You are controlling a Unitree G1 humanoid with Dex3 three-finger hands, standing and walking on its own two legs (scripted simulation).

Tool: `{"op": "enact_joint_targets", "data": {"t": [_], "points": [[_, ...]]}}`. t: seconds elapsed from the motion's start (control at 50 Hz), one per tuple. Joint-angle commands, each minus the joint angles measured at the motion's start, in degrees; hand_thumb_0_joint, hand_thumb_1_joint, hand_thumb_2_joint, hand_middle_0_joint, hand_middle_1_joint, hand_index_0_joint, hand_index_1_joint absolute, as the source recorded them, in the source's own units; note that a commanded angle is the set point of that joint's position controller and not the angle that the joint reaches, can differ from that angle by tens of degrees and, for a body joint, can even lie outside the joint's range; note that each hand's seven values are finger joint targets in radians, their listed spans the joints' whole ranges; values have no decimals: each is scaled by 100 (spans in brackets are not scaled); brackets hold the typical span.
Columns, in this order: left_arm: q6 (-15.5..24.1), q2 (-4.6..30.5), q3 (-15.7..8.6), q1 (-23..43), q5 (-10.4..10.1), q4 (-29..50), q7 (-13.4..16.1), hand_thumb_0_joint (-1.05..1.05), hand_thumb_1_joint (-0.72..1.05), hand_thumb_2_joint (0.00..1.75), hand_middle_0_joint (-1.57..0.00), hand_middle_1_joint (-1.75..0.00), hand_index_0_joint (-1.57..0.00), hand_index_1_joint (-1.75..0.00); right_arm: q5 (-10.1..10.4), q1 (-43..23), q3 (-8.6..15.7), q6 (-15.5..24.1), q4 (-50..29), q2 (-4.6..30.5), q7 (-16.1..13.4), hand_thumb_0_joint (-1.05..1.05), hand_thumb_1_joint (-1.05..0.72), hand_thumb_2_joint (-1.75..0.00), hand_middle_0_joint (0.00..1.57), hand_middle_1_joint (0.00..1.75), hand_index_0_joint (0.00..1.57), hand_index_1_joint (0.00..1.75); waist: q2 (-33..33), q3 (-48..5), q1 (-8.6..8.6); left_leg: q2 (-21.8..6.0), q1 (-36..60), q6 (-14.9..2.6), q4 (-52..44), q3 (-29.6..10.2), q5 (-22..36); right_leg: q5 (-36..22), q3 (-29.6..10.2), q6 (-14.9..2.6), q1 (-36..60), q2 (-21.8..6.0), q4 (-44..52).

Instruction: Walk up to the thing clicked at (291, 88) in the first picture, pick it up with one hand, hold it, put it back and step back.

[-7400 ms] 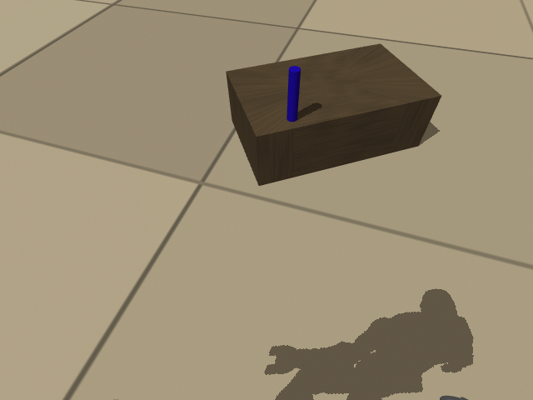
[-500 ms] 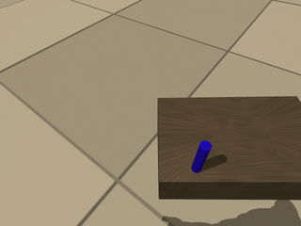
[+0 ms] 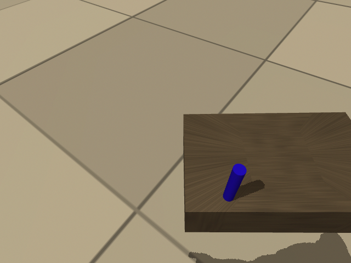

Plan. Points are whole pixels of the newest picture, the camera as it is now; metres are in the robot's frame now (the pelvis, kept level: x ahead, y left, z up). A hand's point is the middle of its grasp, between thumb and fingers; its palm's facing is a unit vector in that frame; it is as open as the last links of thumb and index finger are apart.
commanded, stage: stand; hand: right
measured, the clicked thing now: (233, 184) +0.43 -0.20 -0.33
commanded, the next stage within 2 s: go down in 0.32 s
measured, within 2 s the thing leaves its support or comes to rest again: neither
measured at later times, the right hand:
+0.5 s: hand out of the picture +0.09 -0.25 -0.16, palm faces +0.03 +0.95 -0.32, open 7.8 cm
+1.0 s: hand (290, 257) +0.15 -0.27 -0.16, palm faces +0.04 +0.95 -0.30, open 16.6 cm
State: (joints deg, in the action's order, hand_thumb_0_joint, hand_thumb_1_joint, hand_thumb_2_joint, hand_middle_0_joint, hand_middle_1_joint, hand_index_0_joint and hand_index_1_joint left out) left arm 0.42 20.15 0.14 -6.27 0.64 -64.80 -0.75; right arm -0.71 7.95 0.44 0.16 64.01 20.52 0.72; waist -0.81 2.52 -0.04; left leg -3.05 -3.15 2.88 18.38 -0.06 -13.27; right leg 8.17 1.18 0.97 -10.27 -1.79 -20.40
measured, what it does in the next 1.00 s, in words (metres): stands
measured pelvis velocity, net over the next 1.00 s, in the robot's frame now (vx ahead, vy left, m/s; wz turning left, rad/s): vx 0.01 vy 0.00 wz -0.01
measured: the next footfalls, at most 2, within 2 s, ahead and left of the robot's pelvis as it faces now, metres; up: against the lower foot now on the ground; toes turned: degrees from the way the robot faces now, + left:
none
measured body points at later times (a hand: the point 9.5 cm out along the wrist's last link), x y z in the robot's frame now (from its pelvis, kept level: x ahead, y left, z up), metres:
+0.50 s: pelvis +0.00 +0.00 +0.00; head +0.03 +0.00 +0.45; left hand +0.09 +0.30 -0.13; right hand +0.09 -0.30 -0.14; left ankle -0.03 +0.15 -0.75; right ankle +0.03 -0.13 -0.75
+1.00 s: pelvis +0.01 +0.00 -0.03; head +0.07 +0.00 +0.42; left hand +0.15 +0.27 -0.13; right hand +0.15 -0.32 -0.14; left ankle -0.03 +0.15 -0.75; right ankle +0.03 -0.13 -0.75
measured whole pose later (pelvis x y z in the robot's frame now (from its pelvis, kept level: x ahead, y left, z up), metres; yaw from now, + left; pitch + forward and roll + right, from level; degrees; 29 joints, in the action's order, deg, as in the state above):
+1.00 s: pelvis +0.01 +0.00 -0.03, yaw +0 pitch +8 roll +1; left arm 3.9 14.9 -0.8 -12.5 -1.3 -38.7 3.5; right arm -5.1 4.1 12.6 -11.4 45.4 21.1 8.3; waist 0.0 -0.6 -0.3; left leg -2.1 -23.2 2.4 37.9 0.5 -22.9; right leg 17.2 -0.4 1.4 -30.8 -2.8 -39.8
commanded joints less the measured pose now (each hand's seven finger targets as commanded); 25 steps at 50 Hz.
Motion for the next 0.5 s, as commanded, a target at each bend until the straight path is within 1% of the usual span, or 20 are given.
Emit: {"op": "enact_joint_targets", "data": {"t": [0.0, 0.08, 0.1, 0.16, 0.18, 0.2, 0.22, 0.24, 0.26, 0.32, 0.34, 0.38, 0.4, 0.42, 0.44, 0.46, 0.48], "points": [[142, 1294, -252, 238, -13, 351, 92, 0, 90, 90, -20, -30, -20, -30, 10, -201, 225, 118, -309, 1183, -87, 0, -90, -90, 20, 30, 20, 30, 119, -361, -12, -489, -303, -341, -375, -334, 676, -652, -514, -229, 442, -577, 273], [143, 1268, -248, 242, -28, 358, 94, 0, 90, 90, -20, -30, -20, -30, 11, -168, 215, 122, -299, 1197, -94, 0, -90, -90, 20, 30, 20, 30, 46, -393, -7, -489, -335, -348, -386, -308, 744, -876, -515, -227, 544, -598, 231], [146, 1275, -248, 220, -23, 356, 96, 0, 90, 90, -20, -30, -20, -30, 12, -186, 213, 121, -300, 1187, -93, 0, -90, -90, 20, 30, 20, 30, 71, -386, -15, -486, -325, -338, -394, -314, 755, -833, -495, -201, 504, -575, 240], [125, 1267, -251, 254, -21, 348, 96, 0, 90, 90, -20, -30, -20, -30, -5, -146, 217, 111, -298, 1194, -104, 0, -90, -90, 20, 30, 20, 30, 108, -321, -9, -478, -365, -339, -428, -298, 553, -514, -500, -210, 405, -561, 283], [119, 1292, -258, 267, -32, 344, 97, 0, 90, 90, -20, -30, -20, -30, 5, -164, 216, 103, -280, 1178, -103, 0, -90, -90, 20, 30, 20, 30, 134, -190, -25, -469, -418, -335, -434, -322, 498, -371, -505, -213, 376, -548, 309], [123, 1269, -251, 226, -16, 347, 94, 0, 90, 90, -20, -30, -20, -30, 0, -169, 232, 108, -296, 1219, -99, 0, -90, -90, 20, 30, 20, 30, 99, -311, -11, -490, -374, -352, -419, -314, 508, -447, -507, -217, 439, -559, 291], [118, 1274, -248, 212, -16, 340, 94, 0, 90, 90, -20, -30, -20, -30, 3, -186, 226, 105, -300, 1182, -94, 0, -90, -90, 20, 30, 20, 30, 107, -253, -30, -472, -377, -346, -426, -314, 518, -410, -501, -219, 359, -550, 304], [126, 1303, -256, 216, -15, 356, 96, 0, 90, 90, -20, -30, -20, -30, 7, -161, 234, 108, -302, 1196, -96, 0, -90, -90, 20, 30, 20, 30, 167, -307, -9, -481, -293, -336, -409, -317, 552, -422, -518, -234, 351, -560, 293], [126, 1254, -245, 265, -19, 355, 94, 0, 90, 90, -20, -30, -20, -30, 2, -161, 217, 115, -297, 1195, -93, 0, -90, -90, 20, 30, 20, 30, 56, -263, -10, -473, -420, -348, -399, -299, 574, -576, -543, -219, 434, -569, 302], [129, 1294, -256, 224, -27, 343, 96, 0, 90, 90, -20, -30, -20, -30, 4, -152, 223, 112, -290, 1185, -93, 0, -90, -90, 20, 30, 20, 30, 102, -249, -19, -472, -410, -338, -415, -309, 482, -398, -531, -213, 412, -565, 298], [126, 1301, -260, 269, -28, 349, 97, 0, 90, 90, -20, -30, -20, -30, -3, -157, 221, 111, -305, 1178, -95, 0, -90, -90, 20, 30, 20, 30, 116, -290, -6, -485, -381, -350, -398, -304, 586, -508, -545, -233, 440, -579, 264], [131, 1264, -246, 211, -24, 359, 98, 0, 90, 90, -20, -30, -20, -30, 4, -155, 229, 112, -296, 1215, -94, 0, -90, -90, 20, 30, 20, 30, 64, -318, -23, -486, -369, -345, -389, -307, 673, -627, -526, -219, 466, -569, 284], [132, 1276, -254, 226, -14, 354, 104, 0, 88, 90, -20, -30, -20, -30, -1, -136, 238, 113, -305, 1218, -98, 0, -82, -82, 12, 22, 12, 22, 79, -379, 2, -473, -394, -344, -392, -297, 620, -652, -509, -221, 507, -569, 258], [409, 385, -147, 139, -327, 1990, 212, 0, 88, 93, -22, -33, -22, -33, 293, -2146, 340, 669, -2315, 267, -151, 0, -74, -74, 5, 14, 4, 14, 425, 52, -565, 366, -1574, -247, 162, 224, 476, 89, 193, -140, -29, 95, -56], [394, 541, -159, -44, -393, 1795, 268, 0, 89, 92, -21, -32, -21, -32, 229, -2711, 352, 661, -1966, 462, -162, 0, -66, -66, 5, 6, 4, 6, 183, -213, -379, 373, -1435, -246, 216, 266, 361, 255, 111, -116, 123, 98, -81], [340, 694, -220, -124, -397, 1782, 288, 0, 88, 93, -21, -32, -21, -32, 168, -2001, 492, 492, -1215, 671, -176, 0, -58, -58, 4, 5, 4, 5, 137, -193, -290, 376, -1579, -247, 285, 279, 132, 467, 103, -130, -11, 137, -213], [292, 682, -278, -247, -394, 1779, 289, 0, 89, 94, -21, -31, -21, -32, 131, -1569, 672, 370, -800, 811, -126, 0, -50, -50, 4, 5, 4, 5, -29, -107, -220, 341, -1651, -232, 421, 283, 122, 403, 100, -134, -210, 163, -367]]}}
